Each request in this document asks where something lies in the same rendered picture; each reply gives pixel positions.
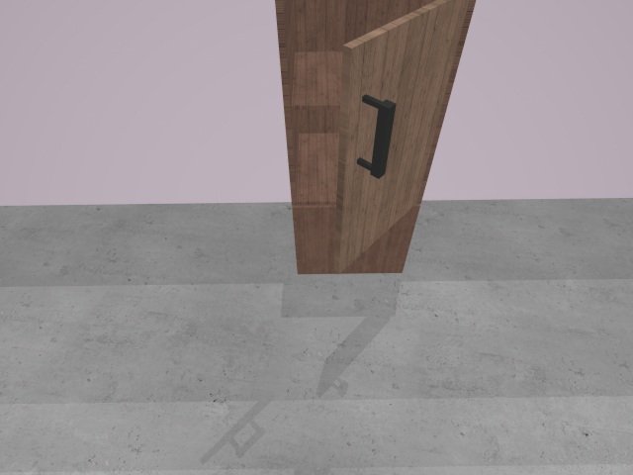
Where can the handle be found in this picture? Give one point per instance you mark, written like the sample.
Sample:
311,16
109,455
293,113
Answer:
385,119

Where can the cupboard door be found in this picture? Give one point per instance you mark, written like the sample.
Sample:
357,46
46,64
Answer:
408,62

